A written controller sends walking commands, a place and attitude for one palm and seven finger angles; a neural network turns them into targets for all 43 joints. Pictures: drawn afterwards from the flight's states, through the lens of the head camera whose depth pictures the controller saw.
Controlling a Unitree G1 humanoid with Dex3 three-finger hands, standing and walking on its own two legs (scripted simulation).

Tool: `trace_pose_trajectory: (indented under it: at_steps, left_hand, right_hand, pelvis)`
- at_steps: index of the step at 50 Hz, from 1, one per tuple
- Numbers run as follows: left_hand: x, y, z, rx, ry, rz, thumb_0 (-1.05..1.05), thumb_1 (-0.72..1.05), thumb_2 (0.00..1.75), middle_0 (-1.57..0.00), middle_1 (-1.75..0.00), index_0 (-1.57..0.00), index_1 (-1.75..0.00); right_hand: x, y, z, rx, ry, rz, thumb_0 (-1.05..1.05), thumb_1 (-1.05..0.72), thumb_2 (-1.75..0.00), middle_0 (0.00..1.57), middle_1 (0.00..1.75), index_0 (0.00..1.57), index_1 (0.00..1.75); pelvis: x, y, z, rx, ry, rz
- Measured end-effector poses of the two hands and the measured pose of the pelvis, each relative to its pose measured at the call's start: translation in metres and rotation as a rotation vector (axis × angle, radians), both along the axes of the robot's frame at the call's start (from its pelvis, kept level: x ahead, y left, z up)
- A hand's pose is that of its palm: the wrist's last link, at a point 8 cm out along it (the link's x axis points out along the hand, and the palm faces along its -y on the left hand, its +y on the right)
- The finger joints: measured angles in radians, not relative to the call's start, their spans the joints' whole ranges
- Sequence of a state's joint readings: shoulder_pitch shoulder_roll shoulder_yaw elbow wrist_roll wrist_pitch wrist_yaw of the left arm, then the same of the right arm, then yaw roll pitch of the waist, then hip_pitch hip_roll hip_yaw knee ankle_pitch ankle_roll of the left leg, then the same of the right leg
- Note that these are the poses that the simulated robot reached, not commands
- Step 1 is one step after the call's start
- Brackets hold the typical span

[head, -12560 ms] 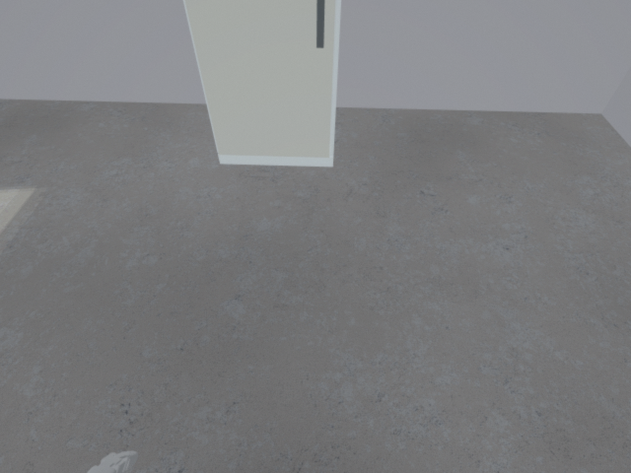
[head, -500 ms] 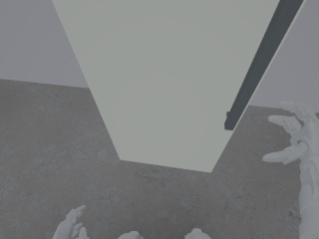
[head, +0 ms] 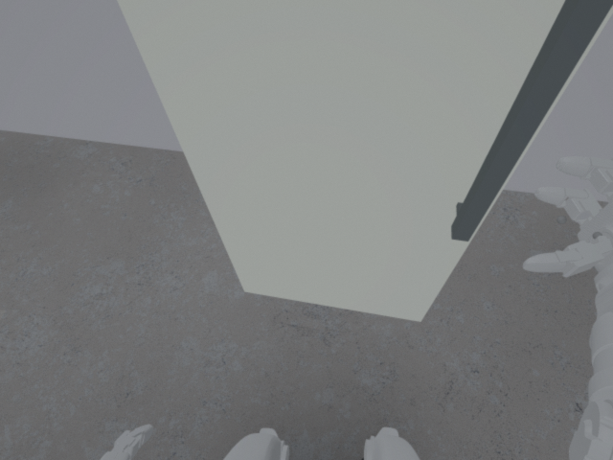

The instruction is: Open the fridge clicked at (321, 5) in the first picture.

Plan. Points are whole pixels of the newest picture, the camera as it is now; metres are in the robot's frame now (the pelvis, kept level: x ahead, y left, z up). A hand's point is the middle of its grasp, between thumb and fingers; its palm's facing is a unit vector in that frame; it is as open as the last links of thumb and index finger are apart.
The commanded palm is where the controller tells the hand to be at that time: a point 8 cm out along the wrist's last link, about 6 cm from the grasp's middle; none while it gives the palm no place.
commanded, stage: move the hooked fingers beside the handle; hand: right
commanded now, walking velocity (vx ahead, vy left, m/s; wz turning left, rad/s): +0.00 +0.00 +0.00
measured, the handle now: (515, 116) +0.51 -0.19 +0.16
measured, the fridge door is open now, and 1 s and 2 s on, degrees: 0 0 0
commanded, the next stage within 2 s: feel for the door with the fingertips in 0.98 s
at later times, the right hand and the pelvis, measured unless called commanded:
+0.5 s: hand (557, 211) +0.44 -0.27 +0.07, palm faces +0.09 +1.00 +0.01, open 14.0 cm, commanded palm +0.41 -0.31 +0.08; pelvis +0.01 -0.01 +0.00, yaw +1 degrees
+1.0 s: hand (556, 208) +0.44 -0.26 +0.08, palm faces +0.09 +1.00 +0.00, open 14.0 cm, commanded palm +0.41 -0.31 +0.08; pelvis +0.01 -0.01 +0.00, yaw +1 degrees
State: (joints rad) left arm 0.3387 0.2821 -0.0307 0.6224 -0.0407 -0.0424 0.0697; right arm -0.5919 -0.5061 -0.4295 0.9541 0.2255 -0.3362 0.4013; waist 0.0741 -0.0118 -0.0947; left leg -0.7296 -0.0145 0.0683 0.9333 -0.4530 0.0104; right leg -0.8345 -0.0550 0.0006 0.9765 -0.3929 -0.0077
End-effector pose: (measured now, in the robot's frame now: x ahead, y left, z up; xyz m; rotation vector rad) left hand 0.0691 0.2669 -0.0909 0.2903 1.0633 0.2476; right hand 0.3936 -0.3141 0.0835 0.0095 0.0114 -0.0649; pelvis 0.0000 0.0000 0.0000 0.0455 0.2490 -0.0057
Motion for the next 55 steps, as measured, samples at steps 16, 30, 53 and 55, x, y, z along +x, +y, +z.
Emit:
trace_pose_trajectory:
  at_steps: [16,30,53,55]
  left_hand:
    - [-0.032,-0.01,-0.006,-0.012,0.112,0.06,0.01,0.9,0.9,-0.2,-0.3,-0.2,-0.3]
    - [-0.012,-0.018,-0.002,-0.014,0.075,0.039,0.01,0.9,0.9,-0.2,-0.3,-0.2,-0.3]
    - [-0.005,-0.014,-0.004,-0.026,0.075,0.023,0.01,0.9,0.9,-0.2,-0.3,-0.2,-0.3]
    - [-0.006,-0.012,-0.004,-0.021,0.079,0.024,0.01,0.9,0.9,-0.2,-0.3,-0.2,-0.3]
  right_hand:
    - [0.027,-0.007,-0.002,-0.006,-0.01,-0.007,-0.01,0.5,-0.3,0.3,1.2,0.3,1.2]
    - [0.019,-0.007,-0.005,-0.003,-0.038,-0.034,-0.01,0.5,-0.3,0.3,1.2,0.3,1.2]
    - [0.02,-0.002,-0.008,0.007,0.011,-0.023,-0.01,0.5,-0.3,0.3,1.2,0.3,1.2]
    - [0.021,-0.003,-0.011,0.015,0.025,-0.031,-0.01,0.5,-0.3,0.3,1.2,0.3,1.2]
  pelvis:
    - [0.003,-0.008,-0.004,0.008,0.038,0.018]
    - [0.007,-0.014,-0.002,0.012,0.027,0.015]
    - [0.009,-0.007,-0.001,0.008,0.025,0.008]
    - [0.008,-0.006,-0.002,0.008,0.027,0.007]
